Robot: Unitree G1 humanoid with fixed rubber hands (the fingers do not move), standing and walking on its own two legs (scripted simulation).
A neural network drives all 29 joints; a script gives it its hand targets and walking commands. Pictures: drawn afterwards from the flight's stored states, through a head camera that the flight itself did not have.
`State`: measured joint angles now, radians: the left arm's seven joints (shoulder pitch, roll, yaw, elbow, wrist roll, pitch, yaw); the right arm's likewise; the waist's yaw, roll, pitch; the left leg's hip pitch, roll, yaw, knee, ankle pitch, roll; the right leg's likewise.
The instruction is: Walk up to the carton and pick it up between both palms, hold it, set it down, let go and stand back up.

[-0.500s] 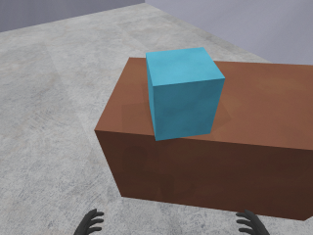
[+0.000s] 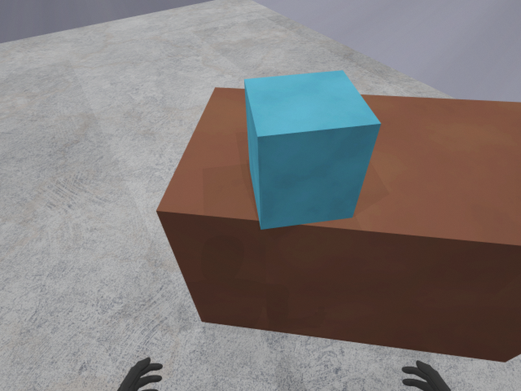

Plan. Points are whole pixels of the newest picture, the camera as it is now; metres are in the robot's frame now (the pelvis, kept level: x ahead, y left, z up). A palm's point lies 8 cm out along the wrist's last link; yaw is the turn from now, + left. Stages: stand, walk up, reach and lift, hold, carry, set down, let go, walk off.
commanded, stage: stand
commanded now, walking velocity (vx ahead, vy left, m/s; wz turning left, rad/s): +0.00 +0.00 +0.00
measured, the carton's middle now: (300, 151) +0.59 -0.05 +0.04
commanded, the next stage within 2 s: none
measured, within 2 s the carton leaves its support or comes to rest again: neither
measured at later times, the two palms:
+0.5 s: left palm out of the picture +0.11 +0.25 -0.09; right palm out of the picture +0.12 -0.24 -0.08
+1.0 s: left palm out of the picture +0.09 +0.25 -0.09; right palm out of the picture +0.10 -0.24 -0.09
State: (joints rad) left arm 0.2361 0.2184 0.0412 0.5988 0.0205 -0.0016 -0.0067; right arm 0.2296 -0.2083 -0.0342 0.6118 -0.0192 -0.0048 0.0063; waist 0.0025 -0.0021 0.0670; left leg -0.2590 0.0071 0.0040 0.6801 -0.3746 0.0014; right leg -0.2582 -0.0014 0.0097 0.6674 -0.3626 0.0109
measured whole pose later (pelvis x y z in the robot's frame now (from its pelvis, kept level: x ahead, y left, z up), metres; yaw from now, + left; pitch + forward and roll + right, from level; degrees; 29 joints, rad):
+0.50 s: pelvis -0.01 +0.00 +0.00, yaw +0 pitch -3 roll +0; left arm 0.26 0.22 0.04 0.63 0.02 0.00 -0.01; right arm 0.25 -0.22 -0.02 0.61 -0.02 0.00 0.00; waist 0.01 0.00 0.07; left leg -0.24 0.00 0.00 0.64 -0.34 0.01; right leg -0.24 -0.01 0.01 0.62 -0.33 0.02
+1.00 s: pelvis -0.02 +0.00 +0.01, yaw +1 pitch -3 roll +0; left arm 0.27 0.24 0.02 0.65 0.01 0.00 -0.01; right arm 0.27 -0.23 -0.01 0.64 -0.02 -0.01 0.00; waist 0.00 0.00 0.06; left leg -0.26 0.00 0.00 0.63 -0.32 0.00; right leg -0.25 -0.01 0.00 0.61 -0.31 0.01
